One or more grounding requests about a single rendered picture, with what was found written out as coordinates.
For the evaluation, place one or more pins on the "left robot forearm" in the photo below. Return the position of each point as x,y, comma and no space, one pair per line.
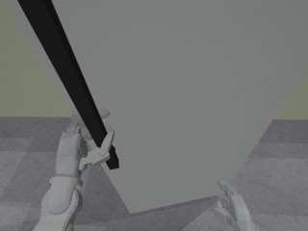
61,204

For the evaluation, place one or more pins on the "handle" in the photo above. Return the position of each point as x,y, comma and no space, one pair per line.
50,32

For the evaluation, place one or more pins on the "right robot forearm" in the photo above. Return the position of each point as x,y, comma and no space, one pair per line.
245,225

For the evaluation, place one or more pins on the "left robot hand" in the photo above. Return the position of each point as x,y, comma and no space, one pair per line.
73,144

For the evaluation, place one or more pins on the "fridge door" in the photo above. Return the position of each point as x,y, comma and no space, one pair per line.
191,85

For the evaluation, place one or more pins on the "right robot hand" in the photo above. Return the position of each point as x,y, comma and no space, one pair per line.
232,210

